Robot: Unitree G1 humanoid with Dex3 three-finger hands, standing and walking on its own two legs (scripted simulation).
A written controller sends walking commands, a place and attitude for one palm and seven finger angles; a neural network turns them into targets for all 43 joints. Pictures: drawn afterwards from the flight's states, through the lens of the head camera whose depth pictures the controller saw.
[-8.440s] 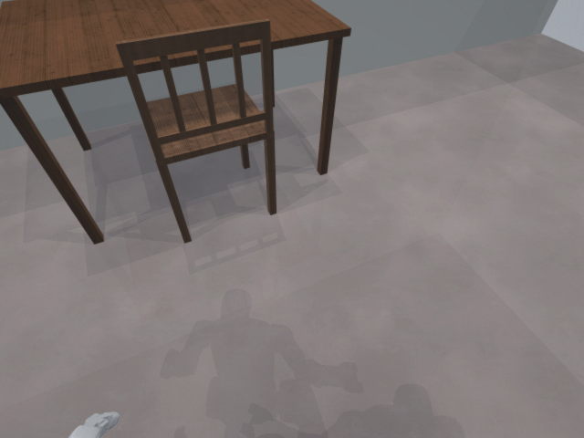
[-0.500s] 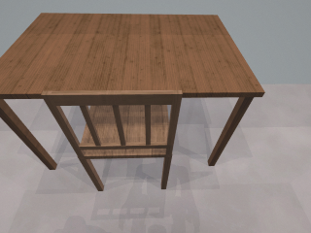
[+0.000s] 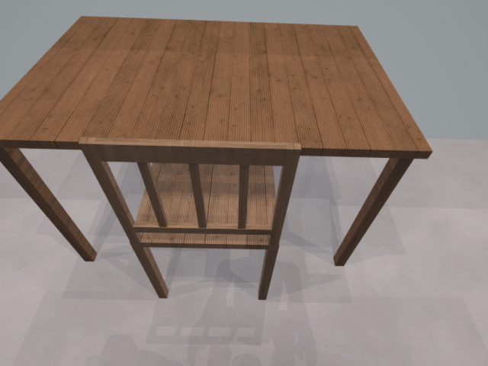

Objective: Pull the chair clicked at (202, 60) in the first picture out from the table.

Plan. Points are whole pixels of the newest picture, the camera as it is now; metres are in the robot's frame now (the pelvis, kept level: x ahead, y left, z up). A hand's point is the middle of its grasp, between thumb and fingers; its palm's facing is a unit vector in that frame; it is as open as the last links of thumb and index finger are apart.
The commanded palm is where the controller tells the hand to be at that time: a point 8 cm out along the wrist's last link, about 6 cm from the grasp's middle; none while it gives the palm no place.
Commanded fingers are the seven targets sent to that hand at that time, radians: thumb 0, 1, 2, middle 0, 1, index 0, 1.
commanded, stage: shuffle to correct the standing spot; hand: left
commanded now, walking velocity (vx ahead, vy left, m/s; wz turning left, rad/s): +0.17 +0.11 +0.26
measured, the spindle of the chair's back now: (198, 197) +0.49 +0.15 -0.09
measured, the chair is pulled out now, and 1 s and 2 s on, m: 0.00 0.00 0.00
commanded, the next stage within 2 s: come to a stop and stand still in 0.20 s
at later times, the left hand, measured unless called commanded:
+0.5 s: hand (144, 334) +0.20 +0.21 -0.17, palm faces +0.06 -0.98 -0.17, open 7.4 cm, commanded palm none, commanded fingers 0.00 0.90 0.90 -0.20 -0.30 -0.20 -0.30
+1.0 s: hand (124, 363) +0.15 +0.23 -0.16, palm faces +0.08 -0.95 -0.29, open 7.3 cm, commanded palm none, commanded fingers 0.00 0.90 0.90 -0.20 -0.30 -0.20 -0.30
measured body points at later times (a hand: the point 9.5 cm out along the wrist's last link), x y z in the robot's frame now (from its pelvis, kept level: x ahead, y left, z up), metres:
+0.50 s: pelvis +0.11 +0.04 +0.00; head +0.16 +0.06 +0.45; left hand +0.20 +0.26 -0.15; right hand +0.03 -0.15 -0.14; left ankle -0.02 +0.10 -0.73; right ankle +0.17 -0.05 -0.67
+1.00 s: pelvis +0.12 +0.04 +0.00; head +0.16 +0.02 +0.45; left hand +0.15 +0.28 -0.14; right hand +0.23 -0.18 -0.15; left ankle +0.06 +0.18 -0.69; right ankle +0.21 -0.03 -0.73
